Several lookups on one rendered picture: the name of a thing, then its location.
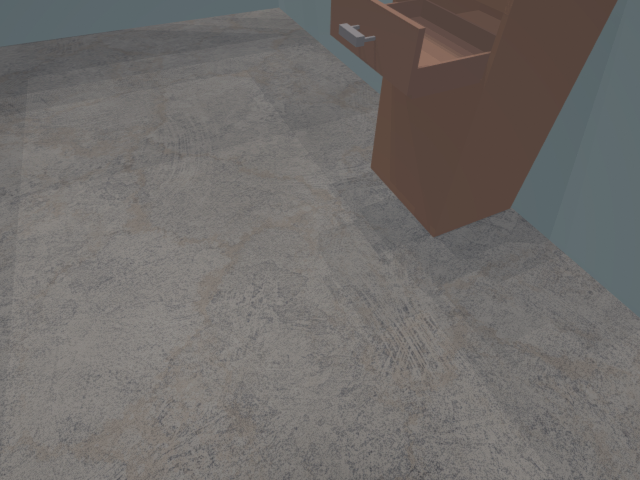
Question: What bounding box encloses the drawer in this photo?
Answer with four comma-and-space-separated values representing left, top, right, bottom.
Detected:
330, 0, 496, 99

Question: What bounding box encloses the handle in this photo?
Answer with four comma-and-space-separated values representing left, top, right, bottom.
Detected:
339, 23, 376, 47

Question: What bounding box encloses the cabinet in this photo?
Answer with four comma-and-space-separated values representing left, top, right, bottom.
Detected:
371, 0, 617, 237

